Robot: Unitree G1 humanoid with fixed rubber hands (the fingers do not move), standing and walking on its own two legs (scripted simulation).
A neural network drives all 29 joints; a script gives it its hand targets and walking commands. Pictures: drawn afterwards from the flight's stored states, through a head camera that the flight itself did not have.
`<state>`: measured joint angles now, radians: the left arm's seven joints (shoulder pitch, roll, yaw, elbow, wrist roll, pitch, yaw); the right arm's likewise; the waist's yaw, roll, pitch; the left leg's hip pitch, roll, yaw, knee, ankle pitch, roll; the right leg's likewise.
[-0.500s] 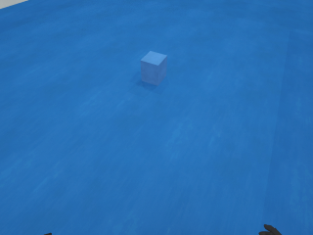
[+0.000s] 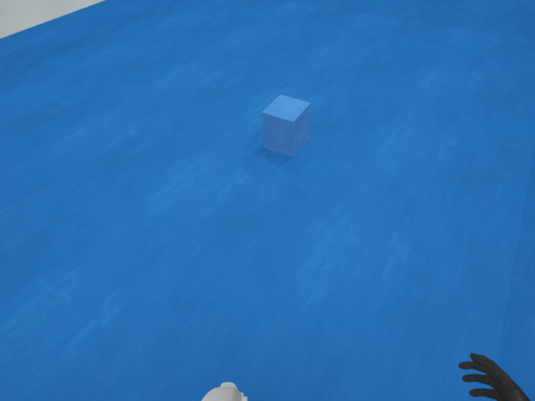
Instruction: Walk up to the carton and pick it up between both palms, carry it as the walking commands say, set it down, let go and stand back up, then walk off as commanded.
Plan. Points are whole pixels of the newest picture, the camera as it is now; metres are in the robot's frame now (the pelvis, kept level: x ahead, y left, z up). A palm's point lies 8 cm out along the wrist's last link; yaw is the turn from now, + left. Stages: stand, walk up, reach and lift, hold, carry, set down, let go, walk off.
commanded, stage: walk up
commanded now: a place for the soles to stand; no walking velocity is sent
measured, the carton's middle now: (286, 126) +1.64 -0.03 -0.65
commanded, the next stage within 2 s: none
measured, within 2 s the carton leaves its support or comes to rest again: neither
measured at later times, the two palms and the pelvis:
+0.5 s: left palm (115, 258) +0.39 +0.33 -0.06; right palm (492, 312) +0.29 -0.36 -0.08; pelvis +0.25 +0.00 -0.01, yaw -3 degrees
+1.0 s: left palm (131, 216) +0.52 +0.35 -0.09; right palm (415, 163) +0.66 -0.33 -0.07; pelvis +0.49 +0.00 -0.02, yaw +0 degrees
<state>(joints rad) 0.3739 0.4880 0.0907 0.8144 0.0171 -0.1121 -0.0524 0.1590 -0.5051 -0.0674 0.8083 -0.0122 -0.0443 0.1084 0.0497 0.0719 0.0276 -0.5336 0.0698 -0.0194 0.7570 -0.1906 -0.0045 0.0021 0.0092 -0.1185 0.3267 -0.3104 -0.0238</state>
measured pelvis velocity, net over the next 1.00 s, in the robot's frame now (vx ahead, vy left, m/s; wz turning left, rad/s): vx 0.49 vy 0.00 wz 0.00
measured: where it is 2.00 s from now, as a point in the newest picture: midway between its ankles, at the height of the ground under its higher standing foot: (288, 238)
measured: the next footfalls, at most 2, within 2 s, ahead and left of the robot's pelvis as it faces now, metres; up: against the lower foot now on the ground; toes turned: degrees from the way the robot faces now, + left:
left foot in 0.14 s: +0.26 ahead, +0.13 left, +0.00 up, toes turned +4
right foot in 0.56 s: +0.44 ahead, -0.14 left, +0.00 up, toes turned -8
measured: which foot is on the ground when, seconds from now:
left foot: up 0.00-0.12, down 0.14-0.56, up 0.58-0.94, down 0.96-1.00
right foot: down 0.00-0.14, up 0.16-0.54, down 0.56-0.98, up 1.00-1.00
